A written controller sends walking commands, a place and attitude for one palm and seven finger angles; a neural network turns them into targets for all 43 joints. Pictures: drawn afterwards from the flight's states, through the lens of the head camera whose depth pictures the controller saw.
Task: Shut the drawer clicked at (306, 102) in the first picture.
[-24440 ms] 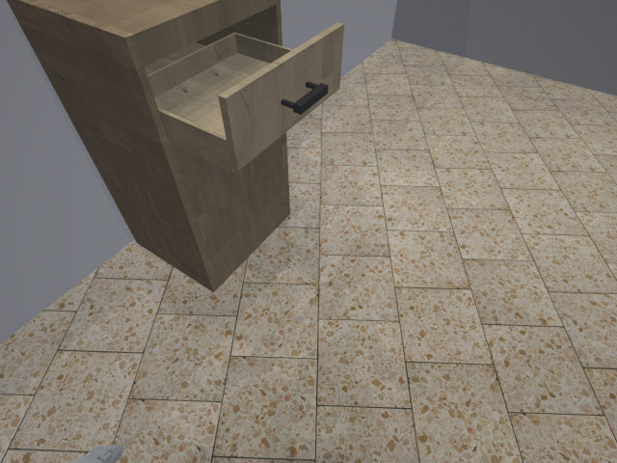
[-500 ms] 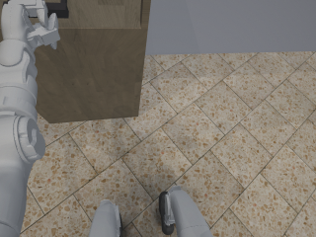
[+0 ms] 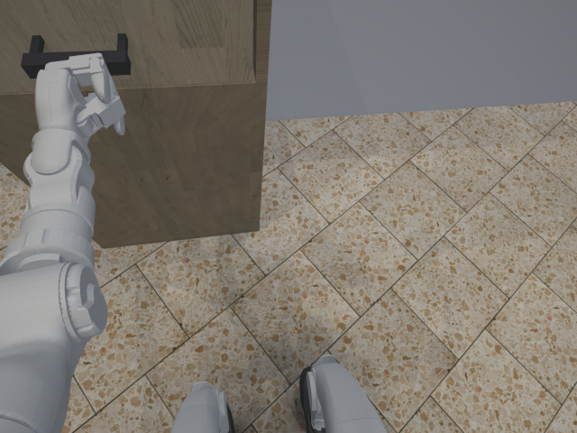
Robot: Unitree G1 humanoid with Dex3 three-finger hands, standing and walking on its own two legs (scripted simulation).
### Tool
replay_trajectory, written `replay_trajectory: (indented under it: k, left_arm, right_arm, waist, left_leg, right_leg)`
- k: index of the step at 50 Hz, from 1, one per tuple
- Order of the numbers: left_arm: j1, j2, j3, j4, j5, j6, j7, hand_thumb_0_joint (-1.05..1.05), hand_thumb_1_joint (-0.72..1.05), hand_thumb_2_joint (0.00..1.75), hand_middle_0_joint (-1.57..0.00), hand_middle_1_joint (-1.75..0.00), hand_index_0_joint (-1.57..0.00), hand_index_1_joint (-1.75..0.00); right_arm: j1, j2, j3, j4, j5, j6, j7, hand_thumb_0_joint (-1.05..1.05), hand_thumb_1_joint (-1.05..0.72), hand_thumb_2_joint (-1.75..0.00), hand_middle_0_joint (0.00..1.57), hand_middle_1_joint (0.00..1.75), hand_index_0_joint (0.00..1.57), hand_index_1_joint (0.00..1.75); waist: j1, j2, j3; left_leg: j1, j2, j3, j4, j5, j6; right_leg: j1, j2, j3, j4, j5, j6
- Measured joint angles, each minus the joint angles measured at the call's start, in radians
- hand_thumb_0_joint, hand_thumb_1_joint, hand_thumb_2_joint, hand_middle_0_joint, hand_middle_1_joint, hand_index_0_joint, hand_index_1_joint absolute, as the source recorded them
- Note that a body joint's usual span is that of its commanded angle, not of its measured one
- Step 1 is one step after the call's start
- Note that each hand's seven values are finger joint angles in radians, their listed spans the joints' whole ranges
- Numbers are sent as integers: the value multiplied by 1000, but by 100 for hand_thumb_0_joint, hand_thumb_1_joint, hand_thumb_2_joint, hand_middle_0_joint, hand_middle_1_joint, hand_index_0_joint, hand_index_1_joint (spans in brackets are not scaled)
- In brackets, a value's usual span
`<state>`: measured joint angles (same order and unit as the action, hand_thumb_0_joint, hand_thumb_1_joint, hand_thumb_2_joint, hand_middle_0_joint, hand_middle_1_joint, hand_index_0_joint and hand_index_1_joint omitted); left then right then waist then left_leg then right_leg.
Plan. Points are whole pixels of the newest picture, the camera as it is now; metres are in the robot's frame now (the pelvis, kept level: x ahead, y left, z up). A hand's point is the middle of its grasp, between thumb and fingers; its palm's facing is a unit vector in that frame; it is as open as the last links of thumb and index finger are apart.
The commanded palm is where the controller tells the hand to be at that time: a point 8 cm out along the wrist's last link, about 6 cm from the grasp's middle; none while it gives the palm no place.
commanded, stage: pull the fist back off the drawer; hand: left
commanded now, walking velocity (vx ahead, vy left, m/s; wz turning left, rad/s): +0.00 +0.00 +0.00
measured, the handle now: (79, 53) +0.61 +0.21 +0.08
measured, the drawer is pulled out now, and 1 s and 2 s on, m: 0.00 0.00 0.00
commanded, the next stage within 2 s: draw the hand back to the body in 0.06 s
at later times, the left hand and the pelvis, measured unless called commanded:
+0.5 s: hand (75, 141) +0.45 +0.18 +0.11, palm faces +0.06 -1.00 -0.03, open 3.3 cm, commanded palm +0.40 +0.23 +0.13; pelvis +0.05 -0.01 +0.04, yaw +1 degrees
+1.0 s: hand out of the picture +0.31 +0.22 +0.18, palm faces +0.33 -0.90 -0.28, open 3.3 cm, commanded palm +0.26 +0.25 +0.20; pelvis +0.05 -0.01 +0.07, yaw +2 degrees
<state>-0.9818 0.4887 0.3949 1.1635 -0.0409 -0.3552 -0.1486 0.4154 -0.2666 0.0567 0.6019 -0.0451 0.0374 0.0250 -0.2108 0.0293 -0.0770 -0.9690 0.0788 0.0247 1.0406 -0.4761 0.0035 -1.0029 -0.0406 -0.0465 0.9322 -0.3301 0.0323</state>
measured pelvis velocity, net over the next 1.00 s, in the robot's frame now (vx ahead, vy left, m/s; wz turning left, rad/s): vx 0.05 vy -0.01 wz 0.04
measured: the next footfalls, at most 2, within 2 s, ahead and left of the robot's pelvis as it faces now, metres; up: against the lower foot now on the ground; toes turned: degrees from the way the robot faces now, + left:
none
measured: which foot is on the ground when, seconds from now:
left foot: down 0.00-1.00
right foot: down 0.00-1.00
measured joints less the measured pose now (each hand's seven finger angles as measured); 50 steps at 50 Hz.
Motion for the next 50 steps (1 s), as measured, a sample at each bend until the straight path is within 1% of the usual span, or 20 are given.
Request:
replay_trajectory:
  k: [4,8,10,12,14,18,21,24,28,34,35,37,38,41,45,50]
  left_arm:
    - [58,-30,3,-32,-9,-20,5,1,86,90,-140,-160,-140,-160]
    - [86,-44,-1,-48,-16,-31,3,2,88,90,-140,-160,-140,-160]
    - [111,-56,-11,-81,-25,-35,-1,2,89,90,-140,-160,-140,-160]
    - [167,-76,-14,-150,-42,-31,-10,2,90,90,-139,-160,-140,-160]
    - [244,-99,-22,-232,-66,-19,-20,2,90,90,-139,-160,-140,-160]
    - [402,-146,-52,-382,-105,29,-27,2,90,90,-139,-160,-140,-160]
    - [503,-173,-77,-484,-125,54,-21,2,90,90,-139,-160,-140,-160]
    - [591,-193,-100,-579,-144,63,-21,2,90,90,-139,-160,-140,-160]
    - [679,-204,-130,-670,-165,85,-41,2,90,90,-140,-160,-140,-160]
    - [770,-217,-155,-769,-200,152,-82,2,90,90,-140,-160,-140,-160]
    - [788,-213,-166,-797,-174,167,-57,2,90,90,-140,-160,-140,-160]
    - [840,-204,-198,-876,-118,199,24,2,90,90,-140,-160,-140,-160]
    - [869,-203,-214,-917,-97,214,63,2,90,90,-140,-160,-140,-160]
    - [950,-206,-245,-1021,-54,251,146,2,90,90,-140,-160,-140,-160]
    - [1031,-210,-255,-1114,-26,281,205,2,90,90,-140,-160,-140,-160]
    - [1114,-208,-243,-1214,-11,300,235,2,90,90,-140,-160,-140,-160]
  right_arm:
    - [-4,2,-9,-5,6,10,-1,1,-90,-90,20,30,20,30]
    - [-14,4,-19,-3,9,18,-4,0,-90,-90,20,30,20,30]
    - [-16,4,-27,-4,10,23,-3,0,-91,-90,20,30,20,30]
    - [-19,4,-37,-8,16,32,0,1,-91,-90,20,30,20,30]
    - [-20,6,-44,-15,27,39,1,1,-91,-90,20,30,20,30]
    - [-25,10,-50,-31,50,39,-3,1,-91,-90,20,30,20,30]
    - [-42,13,-50,-36,61,24,-12,1,-91,-90,20,30,20,30]
    - [-67,14,-51,-33,67,3,-22,1,-91,-90,20,30,20,30]
    - [-109,8,-49,-29,76,-23,-34,1,-91,-90,20,30,20,30]
    - [-168,-1,-35,-40,87,-57,-54,1,-91,-90,20,30,20,30]
    - [-180,1,-33,-41,86,-60,-59,1,-91,-90,20,30,20,30]
    - [-201,7,-32,-41,82,-62,-71,1,-91,-90,20,30,20,30]
    - [-210,10,-32,-41,80,-64,-77,1,-91,-90,20,30,20,30]
    - [-231,16,-24,-33,73,-66,-92,1,-91,-90,20,30,20,30]
    - [-249,24,-13,-18,64,-68,-104,1,-91,-90,20,30,20,30]
    - [-254,33,-6,-3,51,-84,-108,1,-90,-90,20,30,20,30]
  waist:
    - [14,0,-4]
    - [27,-1,-9]
    - [36,1,-15]
    - [49,4,-21]
    - [64,7,-27]
    - [94,10,-32]
    - [114,11,-27]
    - [134,11,-23]
    - [158,16,-18]
    - [190,22,-6]
    - [196,20,3]
    - [206,18,20]
    - [211,18,28]
    - [228,19,47]
    - [248,20,72]
    - [263,28,95]
  left_leg:
    - [48,1,9,-27,-8,-2]
    - [79,-1,11,-44,-15,-5]
    - [91,-1,11,-53,-18,-7]
    - [115,1,16,-71,-19,-9]
    - [152,3,23,-101,-16,-9]
    - [244,2,30,-171,-1,-11]
    - [312,-1,27,-217,10,-14]
    - [374,-4,20,-253,20,-18]
    - [447,-10,9,-289,31,-20]
    - [541,-21,1,-333,50,-21]
    - [563,-23,3,-344,54,-21]
    - [614,-28,8,-383,71,-24]
    - [640,-30,10,-405,81,-23]
    - [713,-35,13,-472,112,-20]
    - [795,-36,12,-544,146,-21]
    - [866,-36,11,-603,174,-23]
  right_leg:
    - [39,1,7,-15,-11,1]
    - [65,1,8,-23,-24,1]
    - [76,0,7,-28,-30,0]
    - [96,4,11,-42,-31,-1]
    - [127,7,17,-66,-29,0]
    - [213,9,20,-126,-20,-1]
    - [282,8,14,-166,-14,-3]
    - [347,6,5,-197,-11,-4]
    - [425,1,-7,-229,-7,-5]
    - [519,-9,-17,-259,-2,-6]
    - [538,-11,-16,-266,0,-6]
    - [582,-13,-12,-292,9,-6]
    - [606,-14,-11,-310,17,-5]
    - [675,-16,-11,-366,42,-6]
    - [755,-14,-16,-431,70,-7]
    - [828,-11,-20,-490,96,-8]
